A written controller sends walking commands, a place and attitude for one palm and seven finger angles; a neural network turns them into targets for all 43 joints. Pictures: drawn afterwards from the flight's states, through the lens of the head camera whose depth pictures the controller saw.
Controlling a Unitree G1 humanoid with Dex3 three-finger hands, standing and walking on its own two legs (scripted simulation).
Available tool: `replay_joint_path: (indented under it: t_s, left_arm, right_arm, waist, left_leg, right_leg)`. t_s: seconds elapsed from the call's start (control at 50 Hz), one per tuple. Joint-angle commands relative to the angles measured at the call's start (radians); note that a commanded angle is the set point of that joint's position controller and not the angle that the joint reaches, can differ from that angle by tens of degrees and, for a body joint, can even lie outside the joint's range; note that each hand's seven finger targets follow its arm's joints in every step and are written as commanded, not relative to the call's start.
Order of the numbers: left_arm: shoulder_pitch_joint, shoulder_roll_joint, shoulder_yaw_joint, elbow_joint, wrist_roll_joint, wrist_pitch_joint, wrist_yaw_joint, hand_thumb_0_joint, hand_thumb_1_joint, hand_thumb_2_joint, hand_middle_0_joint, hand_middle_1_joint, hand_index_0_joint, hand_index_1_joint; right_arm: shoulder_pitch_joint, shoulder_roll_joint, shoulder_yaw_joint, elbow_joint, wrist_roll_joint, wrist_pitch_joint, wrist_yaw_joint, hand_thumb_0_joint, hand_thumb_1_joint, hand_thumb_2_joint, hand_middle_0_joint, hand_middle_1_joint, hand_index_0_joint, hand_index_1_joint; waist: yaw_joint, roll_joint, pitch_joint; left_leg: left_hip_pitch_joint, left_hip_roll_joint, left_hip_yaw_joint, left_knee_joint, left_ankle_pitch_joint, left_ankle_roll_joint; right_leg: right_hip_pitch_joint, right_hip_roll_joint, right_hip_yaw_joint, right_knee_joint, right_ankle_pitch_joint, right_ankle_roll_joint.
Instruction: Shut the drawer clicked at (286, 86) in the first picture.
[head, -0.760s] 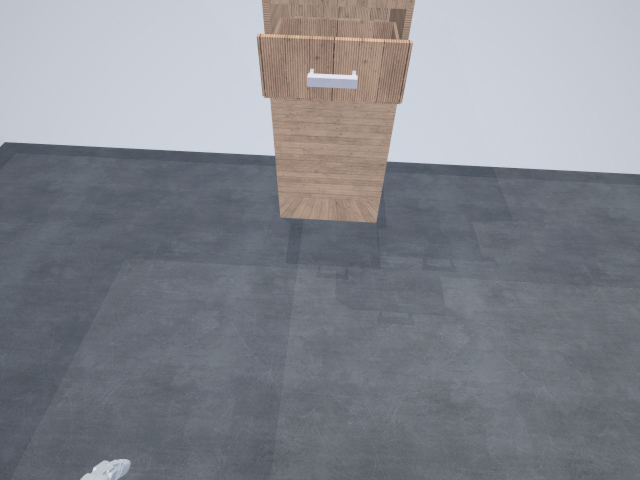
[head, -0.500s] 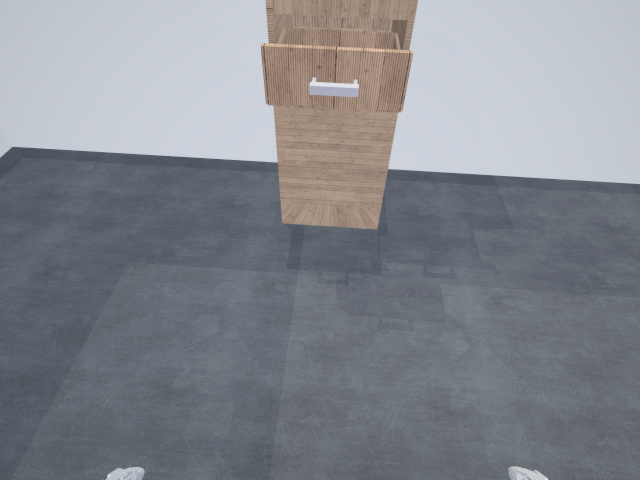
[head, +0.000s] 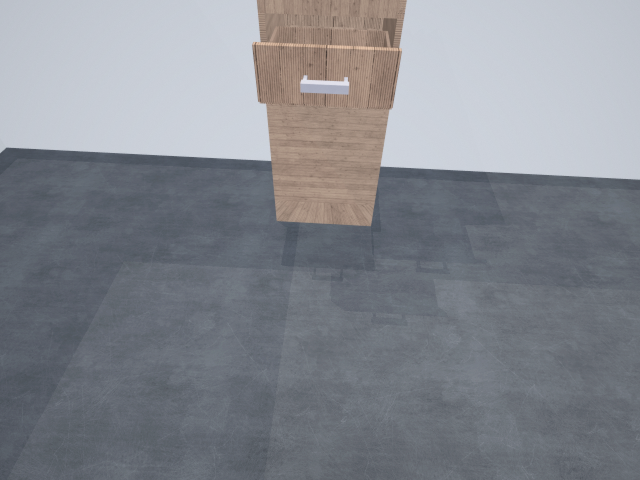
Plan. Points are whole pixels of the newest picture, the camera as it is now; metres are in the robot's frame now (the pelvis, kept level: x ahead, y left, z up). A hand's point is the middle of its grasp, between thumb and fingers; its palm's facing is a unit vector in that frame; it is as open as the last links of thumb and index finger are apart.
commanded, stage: stand and wait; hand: left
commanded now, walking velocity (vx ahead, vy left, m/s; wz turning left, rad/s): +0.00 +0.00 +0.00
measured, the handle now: (325, 83) +1.05 +0.05 +0.01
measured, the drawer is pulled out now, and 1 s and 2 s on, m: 0.24 0.24 0.24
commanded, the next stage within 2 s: look at it before walking up in 0.06 s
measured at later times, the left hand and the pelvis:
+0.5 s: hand out of the picture +0.06 +0.25 -0.16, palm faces -0.02 -0.94 -0.33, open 7.4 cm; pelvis +0.00 +0.00 +0.00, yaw +0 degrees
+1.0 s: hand out of the picture +0.05 +0.22 -0.17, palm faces -0.05 -0.96 -0.27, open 7.4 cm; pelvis +0.02 +0.00 -0.01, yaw -4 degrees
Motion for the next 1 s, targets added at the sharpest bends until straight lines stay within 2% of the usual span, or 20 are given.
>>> replay_joint_path:
  t_s: [0.0,0.28,0.46,0.58,0.76,0.78,0.8,0.82,0.86,0.9,0.92,0.94,0.96,0.98]
  left_arm:
    - [-0.054,0.206,0.040,-0.062,0.001,-0.025,0.010,0.000,0.900,0.900,-0.200,-0.300,-0.200,-0.300]
    - [-0.050,0.202,0.040,-0.059,0.004,-0.024,0.009,0.000,0.900,0.900,-0.200,-0.300,-0.200,-0.300]
    - [-0.040,0.198,0.040,-0.054,0.004,-0.027,0.010,0.000,0.900,0.900,-0.200,-0.300,-0.200,-0.300]
    - [-0.041,0.200,0.039,-0.049,0.004,-0.025,0.010,0.000,0.900,0.900,-0.200,-0.300,-0.200,-0.300]
    - [-0.035,0.201,0.039,-0.047,0.004,-0.030,0.011,0.000,0.900,0.900,-0.200,-0.300,-0.200,-0.300]
    - [-0.003,0.135,0.025,-0.030,0.002,-0.022,0.012,0.000,0.900,0.900,-0.200,-0.300,-0.200,-0.300]
    - [0.031,0.084,0.016,-0.018,0.004,-0.009,0.013,0.000,0.900,0.900,-0.200,-0.300,-0.200,-0.300]
    - [0.051,0.081,0.017,-0.018,0.007,0.000,0.009,0.000,0.900,0.900,-0.200,-0.300,-0.200,-0.300]
    - [0.060,0.090,0.030,-0.036,0.012,0.013,-0.003,0.000,0.900,0.900,-0.200,-0.300,-0.200,-0.300]
    - [0.077,0.088,0.042,-0.064,0.016,0.015,-0.015,0.000,0.900,0.900,-0.200,-0.300,-0.200,-0.300]
    - [0.086,0.081,0.046,-0.077,0.016,0.013,-0.019,0.000,0.900,0.900,-0.200,-0.300,-0.200,-0.300]
    - [0.091,0.060,0.049,-0.092,0.017,0.008,-0.022,0.000,0.900,0.900,-0.200,-0.300,-0.200,-0.300]
    - [0.099,0.031,0.050,-0.103,0.015,0.002,-0.026,0.000,0.900,0.900,-0.200,-0.300,-0.200,-0.300]
    - [0.079,0.010,0.052,-0.118,0.015,-0.004,-0.029,0.000,0.900,0.900,-0.200,-0.300,-0.200,-0.300]
  right_arm:
    - [-0.062,-0.205,-0.038,-0.067,0.000,-0.030,-0.011,0.000,-0.900,-0.900,0.200,0.300,0.200,0.300]
    - [-0.048,-0.200,-0.038,-0.058,0.000,-0.030,-0.009,0.000,-0.900,-0.900,0.200,0.300,0.200,0.300]
    - [-0.051,-0.200,-0.039,-0.056,0.001,-0.033,-0.011,0.000,-0.900,-0.900,0.200,0.300,0.200,0.300]
    - [-0.050,-0.201,-0.037,-0.053,0.001,-0.030,-0.011,0.000,-0.900,-0.900,0.200,0.300,0.200,0.300]
    - [-0.060,-0.201,-0.038,-0.054,0.002,-0.031,-0.011,0.000,-0.900,-0.900,0.200,0.300,0.200,0.300]
    - [-0.032,-0.134,-0.022,-0.038,-0.002,-0.024,-0.010,0.000,-0.900,-0.900,0.200,0.300,0.200,0.300]
    - [0.006,-0.082,-0.012,-0.028,-0.007,-0.015,-0.008,0.000,-0.900,-0.900,0.200,0.300,0.200,0.300]
    - [0.036,-0.074,-0.013,-0.027,-0.009,-0.009,-0.007,0.000,-0.900,-0.900,0.200,0.300,0.200,0.300]
    - [0.052,-0.092,-0.026,-0.036,-0.015,-0.003,-0.006,0.000,-0.900,-0.900,0.200,0.300,0.200,0.300]
    - [0.066,-0.115,-0.043,-0.058,-0.016,-0.002,-0.006,0.000,-0.900,-0.900,0.200,0.300,0.200,0.300]
    - [0.086,-0.127,-0.052,-0.062,-0.014,-0.004,-0.007,0.000,-0.900,-0.900,0.200,0.300,0.200,0.300]
    - [0.110,-0.137,-0.059,-0.070,-0.013,-0.010,-0.009,0.000,-0.900,-0.900,0.200,0.300,0.200,0.300]
    - [0.123,-0.152,-0.071,-0.075,-0.012,-0.016,-0.012,0.000,-0.900,-0.900,0.200,0.300,0.200,0.300]
    - [0.142,-0.158,-0.079,-0.076,-0.009,-0.025,-0.013,0.000,-0.900,-0.900,0.200,0.300,0.200,0.300]
  waist:
    - [0.004,-0.010,-0.044]
    - [0.006,-0.001,-0.026]
    - [0.007,0.005,-0.054]
    - [0.005,0.002,-0.030]
    - [0.006,0.000,-0.051]
    - [0.005,-0.008,-0.066]
    - [0.003,-0.006,-0.051]
    - [0.004,-0.017,-0.035]
    - [0.003,0.002,0.047]
    - [0.003,0.026,0.106]
    - [-0.001,0.047,0.114]
    - [-0.009,0.075,0.116]
    - [-0.009,0.129,0.121]
    - [-0.019,0.156,0.108]
  left_leg:
    - [-0.018,0.108,-0.096,-0.075,0.085,0.036]
    - [-0.030,0.108,-0.104,-0.092,0.047,0.036]
    - [-0.002,0.114,-0.102,-0.081,0.115,0.035]
    - [-0.011,0.114,-0.102,-0.094,0.087,0.034]
    - [0.014,0.116,-0.099,-0.087,0.133,0.033]
    - [0.027,0.117,-0.077,-0.078,0.092,0.022]
    - [0.023,0.110,-0.056,-0.061,0.004,0.012]
    - [0.011,0.105,-0.048,-0.046,-0.098,0.014]
    - [-0.049,0.111,-0.053,-0.064,-0.310,0.025]
    - [-0.069,0.142,-0.082,-0.078,-0.417,0.047]
    - [-0.053,0.173,-0.114,-0.093,-0.454,0.067]
    - [-0.030,0.215,-0.162,-0.120,-0.470,0.094]
    - [-0.001,0.275,-0.216,-0.154,-0.465,0.127]
    - [0.032,0.334,-0.243,-0.176,-0.398,0.161]
  right_leg:
    - [-0.003,-0.114,0.112,-0.087,0.061,-0.036]
    - [-0.023,-0.109,0.116,-0.102,0.005,-0.032]
    - [-0.002,-0.112,0.108,-0.091,0.091,-0.032]
    - [-0.012,-0.109,0.106,-0.100,0.063,-0.031]
    - [0.003,-0.114,0.107,-0.100,0.121,-0.032]
    - [0.000,-0.111,0.109,-0.103,0.076,-0.025]
    - [-0.023,-0.100,0.118,-0.094,-0.026,-0.022]
    - [-0.049,-0.090,0.132,-0.089,-0.131,-0.028]
    - [-0.132,-0.065,0.153,-0.077,-0.305,-0.042]
    - [-0.216,-0.030,0.146,-0.020,-0.354,-0.049]
    - [-0.257,-0.012,0.128,0.034,-0.352,-0.051]
    - [-0.294,0.016,0.097,0.116,-0.314,-0.047]
    - [-0.335,0.040,0.038,0.220,-0.241,-0.039]
    - [-0.361,0.026,-0.014,0.307,-0.210,-0.028]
